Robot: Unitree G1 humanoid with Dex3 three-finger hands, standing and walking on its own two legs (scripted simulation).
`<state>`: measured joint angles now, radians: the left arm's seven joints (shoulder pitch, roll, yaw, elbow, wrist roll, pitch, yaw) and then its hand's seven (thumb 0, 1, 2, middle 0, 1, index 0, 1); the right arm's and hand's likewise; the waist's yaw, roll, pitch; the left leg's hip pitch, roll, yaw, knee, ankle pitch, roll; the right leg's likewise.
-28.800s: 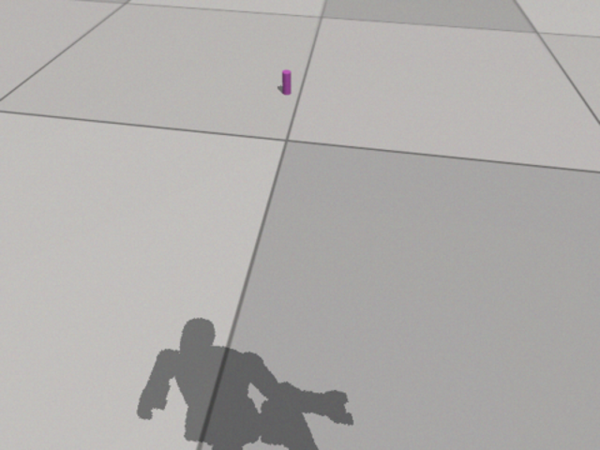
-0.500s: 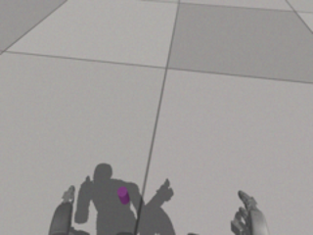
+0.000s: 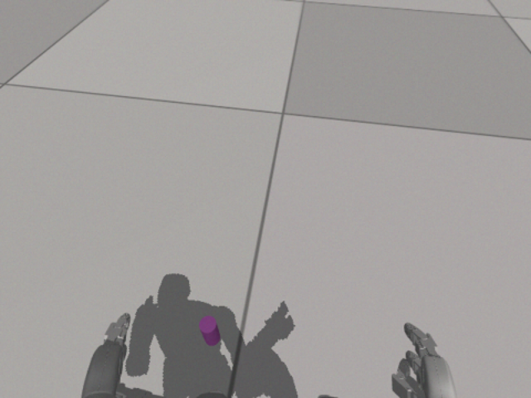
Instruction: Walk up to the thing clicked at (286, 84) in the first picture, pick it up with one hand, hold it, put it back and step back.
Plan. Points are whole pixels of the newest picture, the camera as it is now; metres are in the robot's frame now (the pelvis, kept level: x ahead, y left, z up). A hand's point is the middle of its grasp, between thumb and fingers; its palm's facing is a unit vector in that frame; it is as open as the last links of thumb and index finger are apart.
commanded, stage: stand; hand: left
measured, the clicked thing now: (210, 331) +0.41 +0.19 -0.65
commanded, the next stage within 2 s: none
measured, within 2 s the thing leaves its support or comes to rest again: neither
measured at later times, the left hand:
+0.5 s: hand out of the picture +0.10 +0.24 -0.11, palm faces +0.00 -0.93 -0.36, open 7.7 cm
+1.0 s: hand out of the picture +0.01 +0.25 -0.10, palm faces +0.02 -0.94 -0.35, open 7.4 cm
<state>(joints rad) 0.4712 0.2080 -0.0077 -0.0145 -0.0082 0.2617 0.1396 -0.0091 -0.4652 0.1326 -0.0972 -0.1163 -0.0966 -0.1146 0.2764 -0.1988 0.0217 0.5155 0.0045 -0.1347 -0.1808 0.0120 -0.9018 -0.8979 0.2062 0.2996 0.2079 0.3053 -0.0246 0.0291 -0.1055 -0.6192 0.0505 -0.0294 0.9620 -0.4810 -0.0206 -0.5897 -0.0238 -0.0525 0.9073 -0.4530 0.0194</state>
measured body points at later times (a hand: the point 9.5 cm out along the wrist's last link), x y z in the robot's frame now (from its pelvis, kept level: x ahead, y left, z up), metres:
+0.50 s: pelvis -0.01 +0.00 +0.02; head +0.00 +0.01 +0.47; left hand +0.10 +0.29 -0.08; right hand +0.11 -0.28 -0.09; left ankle +0.00 +0.13 -0.69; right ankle +0.00 -0.13 -0.69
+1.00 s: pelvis -0.02 +0.00 +0.06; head -0.03 +0.00 +0.51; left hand +0.01 +0.30 -0.08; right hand +0.05 -0.28 -0.09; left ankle +0.00 +0.13 -0.69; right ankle +0.00 -0.13 -0.69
